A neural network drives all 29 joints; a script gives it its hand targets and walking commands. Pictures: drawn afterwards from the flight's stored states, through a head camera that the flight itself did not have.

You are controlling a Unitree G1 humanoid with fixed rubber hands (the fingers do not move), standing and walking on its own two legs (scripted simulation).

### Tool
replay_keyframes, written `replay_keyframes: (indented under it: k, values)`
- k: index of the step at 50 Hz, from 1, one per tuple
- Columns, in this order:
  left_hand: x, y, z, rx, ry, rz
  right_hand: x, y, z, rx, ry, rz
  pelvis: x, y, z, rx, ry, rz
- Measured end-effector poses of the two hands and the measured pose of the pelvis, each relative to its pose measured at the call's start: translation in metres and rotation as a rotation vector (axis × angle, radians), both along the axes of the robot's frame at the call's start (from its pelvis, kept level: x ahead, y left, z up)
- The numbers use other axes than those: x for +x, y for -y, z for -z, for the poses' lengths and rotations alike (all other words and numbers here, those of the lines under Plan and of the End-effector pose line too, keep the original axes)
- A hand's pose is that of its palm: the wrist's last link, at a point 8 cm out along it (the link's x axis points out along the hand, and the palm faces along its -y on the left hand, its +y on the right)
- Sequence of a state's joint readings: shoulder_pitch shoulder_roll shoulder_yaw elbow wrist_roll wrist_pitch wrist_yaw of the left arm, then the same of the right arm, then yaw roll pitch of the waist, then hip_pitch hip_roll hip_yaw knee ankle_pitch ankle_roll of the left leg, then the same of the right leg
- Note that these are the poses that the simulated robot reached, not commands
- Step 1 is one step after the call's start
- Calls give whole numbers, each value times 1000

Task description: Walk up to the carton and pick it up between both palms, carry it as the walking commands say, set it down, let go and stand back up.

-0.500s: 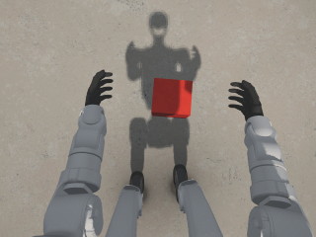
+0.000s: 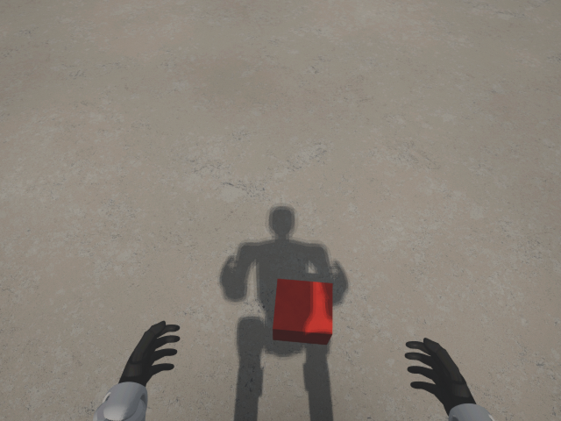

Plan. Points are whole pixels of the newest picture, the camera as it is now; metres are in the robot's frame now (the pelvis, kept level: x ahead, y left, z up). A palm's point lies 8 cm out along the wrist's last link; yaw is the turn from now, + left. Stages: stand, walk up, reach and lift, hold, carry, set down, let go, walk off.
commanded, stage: let go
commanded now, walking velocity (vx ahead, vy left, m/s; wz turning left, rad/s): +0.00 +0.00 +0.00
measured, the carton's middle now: (302, 312) +0.49 -0.07 -0.70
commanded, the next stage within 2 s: stand in 0.54 s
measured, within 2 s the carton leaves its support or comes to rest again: neither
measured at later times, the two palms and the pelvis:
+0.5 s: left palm (116, 400) +0.18 +0.23 -0.07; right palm (454, 391) +0.18 -0.22 -0.06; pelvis +0.02 +0.01 +0.00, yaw +0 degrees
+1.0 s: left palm out of the picture +0.14 +0.29 -0.09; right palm (493, 410) +0.16 -0.29 -0.10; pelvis +0.03 -0.01 +0.00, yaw +1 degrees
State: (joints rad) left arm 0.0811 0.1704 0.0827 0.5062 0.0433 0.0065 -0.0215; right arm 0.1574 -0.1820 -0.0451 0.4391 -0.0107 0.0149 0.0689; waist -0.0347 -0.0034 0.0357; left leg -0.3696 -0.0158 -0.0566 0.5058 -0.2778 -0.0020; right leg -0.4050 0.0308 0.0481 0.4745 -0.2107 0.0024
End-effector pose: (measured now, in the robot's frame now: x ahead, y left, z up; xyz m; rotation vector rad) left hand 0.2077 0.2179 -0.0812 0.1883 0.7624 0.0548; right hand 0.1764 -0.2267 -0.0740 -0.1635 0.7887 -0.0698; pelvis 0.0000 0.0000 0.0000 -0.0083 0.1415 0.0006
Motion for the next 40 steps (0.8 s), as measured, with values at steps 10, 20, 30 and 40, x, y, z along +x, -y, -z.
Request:
replay_keyframes:
  k: [10, 20, 30, 40]
  values:
    - [-34, -21, -15, -9, -26, -23, 4, -4, -15, -15, 10, -33, 12, -8, -5, -1, 161, -10]
    - [-34, -18, -15, -18, -44, -25, 10, -7, -15, 0, 8, -23, 17, -10, -4, 0, 201, -14]
    - [-31, -25, -8, 62, -52, -24, 1, 12, -2, -86, -45, 16, 18, -5, 0, -2, 173, 6]
    - [-59, -70, 0, 202, -181, -86, -13, 53, 14, -179, -125, 28, 25, 0, 1, 4, 135, -4]
